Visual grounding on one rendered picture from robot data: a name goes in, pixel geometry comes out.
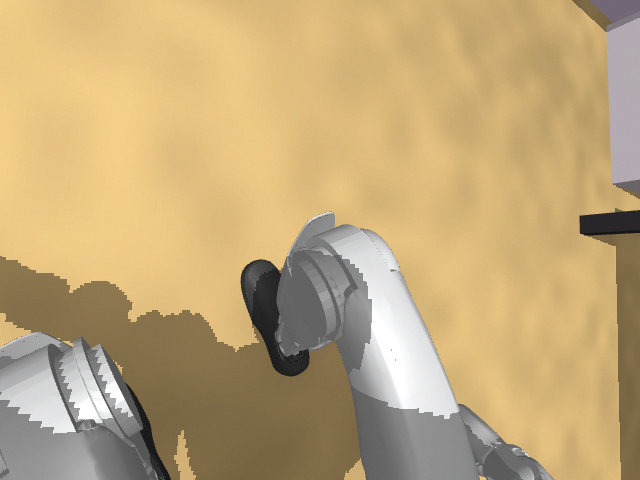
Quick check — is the left robot foot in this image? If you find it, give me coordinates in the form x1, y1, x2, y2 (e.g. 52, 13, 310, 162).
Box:
125, 382, 171, 480

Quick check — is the right robot hand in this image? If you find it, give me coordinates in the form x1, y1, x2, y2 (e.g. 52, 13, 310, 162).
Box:
458, 404, 507, 477

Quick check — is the right robot foot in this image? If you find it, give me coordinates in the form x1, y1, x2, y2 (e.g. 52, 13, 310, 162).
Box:
241, 260, 309, 376

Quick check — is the right robot arm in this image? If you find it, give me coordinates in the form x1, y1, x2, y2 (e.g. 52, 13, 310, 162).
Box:
482, 444, 554, 480

